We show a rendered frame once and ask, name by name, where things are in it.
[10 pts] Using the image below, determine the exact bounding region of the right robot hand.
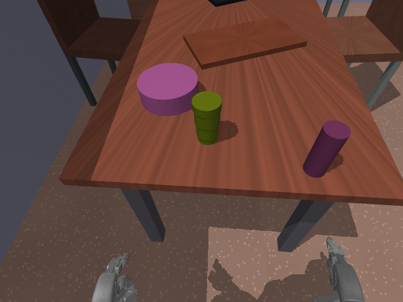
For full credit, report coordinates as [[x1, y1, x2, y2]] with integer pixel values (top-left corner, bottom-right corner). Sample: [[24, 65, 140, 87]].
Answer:
[[313, 237, 365, 302]]

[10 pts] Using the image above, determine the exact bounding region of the table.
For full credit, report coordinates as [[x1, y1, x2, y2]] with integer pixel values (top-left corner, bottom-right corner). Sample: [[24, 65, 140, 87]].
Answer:
[[59, 0, 403, 252]]

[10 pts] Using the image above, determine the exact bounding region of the left robot hand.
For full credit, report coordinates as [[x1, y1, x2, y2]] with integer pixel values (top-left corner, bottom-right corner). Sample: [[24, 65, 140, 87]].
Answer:
[[92, 253, 137, 302]]

